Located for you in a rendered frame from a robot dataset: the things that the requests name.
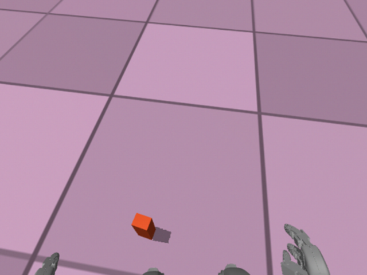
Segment left robot hand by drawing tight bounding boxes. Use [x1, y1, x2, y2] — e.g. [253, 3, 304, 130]
[35, 253, 59, 275]

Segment right robot hand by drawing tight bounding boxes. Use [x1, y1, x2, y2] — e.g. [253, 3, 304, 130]
[281, 224, 330, 275]

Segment carton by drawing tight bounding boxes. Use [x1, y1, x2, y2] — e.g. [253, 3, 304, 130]
[131, 213, 156, 240]

